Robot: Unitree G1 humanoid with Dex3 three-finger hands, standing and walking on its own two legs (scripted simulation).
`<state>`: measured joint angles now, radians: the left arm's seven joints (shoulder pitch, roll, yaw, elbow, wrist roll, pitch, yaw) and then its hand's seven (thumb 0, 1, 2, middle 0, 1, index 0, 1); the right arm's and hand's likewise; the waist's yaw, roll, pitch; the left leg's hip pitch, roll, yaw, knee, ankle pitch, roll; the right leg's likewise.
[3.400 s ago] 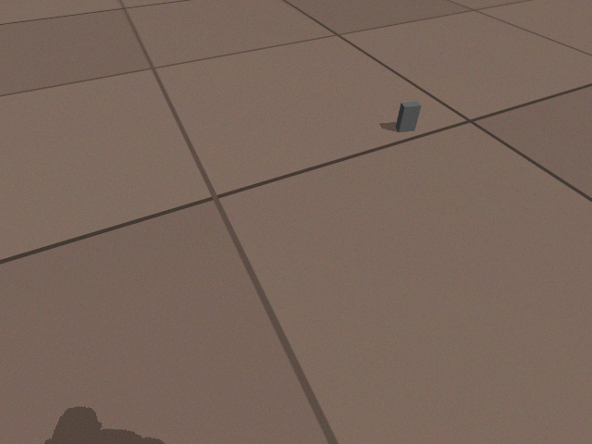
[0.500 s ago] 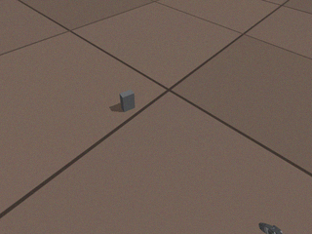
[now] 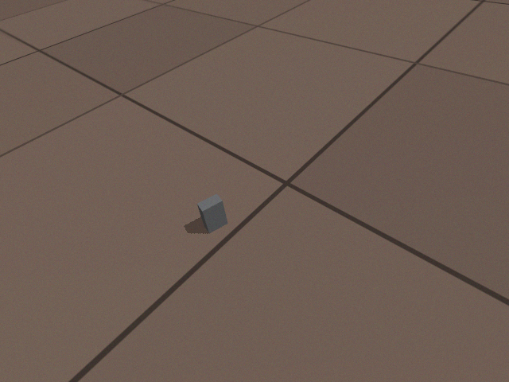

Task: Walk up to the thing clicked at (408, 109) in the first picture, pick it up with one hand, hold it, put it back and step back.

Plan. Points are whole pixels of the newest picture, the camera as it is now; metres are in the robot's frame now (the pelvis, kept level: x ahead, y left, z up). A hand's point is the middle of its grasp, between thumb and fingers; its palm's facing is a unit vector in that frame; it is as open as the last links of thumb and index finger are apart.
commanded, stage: walk up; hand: left
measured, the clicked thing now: (213, 214) +1.02 +0.27 -0.68
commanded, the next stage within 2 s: none
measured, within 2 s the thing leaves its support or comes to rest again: neither
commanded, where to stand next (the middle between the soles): +0.70 +0.08 m, yaw -1 degrees
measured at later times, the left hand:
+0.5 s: hand (96, 365) +0.23 +0.33 -0.15, palm faces -0.01 -0.94 -0.34, open 7.4 cm
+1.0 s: hand (134, 262) +0.42 +0.29 -0.12, palm faces +0.00 -0.91 -0.42, open 7.4 cm
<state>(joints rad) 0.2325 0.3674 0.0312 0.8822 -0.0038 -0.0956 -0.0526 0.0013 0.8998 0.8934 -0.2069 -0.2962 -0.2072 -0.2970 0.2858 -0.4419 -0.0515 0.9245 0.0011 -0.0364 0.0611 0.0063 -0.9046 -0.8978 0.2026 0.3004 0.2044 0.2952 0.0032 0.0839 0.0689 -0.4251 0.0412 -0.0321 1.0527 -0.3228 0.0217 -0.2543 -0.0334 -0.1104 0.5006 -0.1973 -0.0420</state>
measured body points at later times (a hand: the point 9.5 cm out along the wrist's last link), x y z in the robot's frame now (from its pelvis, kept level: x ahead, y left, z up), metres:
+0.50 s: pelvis +0.20 +0.05 +0.00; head +0.21 +0.07 +0.45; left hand +0.23 +0.38 -0.13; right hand +0.31 -0.26 -0.09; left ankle +0.24 +0.16 -0.74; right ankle +0.23 -0.11 -0.68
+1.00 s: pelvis +0.38 +0.01 +0.00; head +0.40 -0.02 +0.45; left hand +0.42 +0.34 -0.09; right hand +0.47 -0.30 -0.13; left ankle +0.45 +0.17 -0.69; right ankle +0.41 -0.10 -0.74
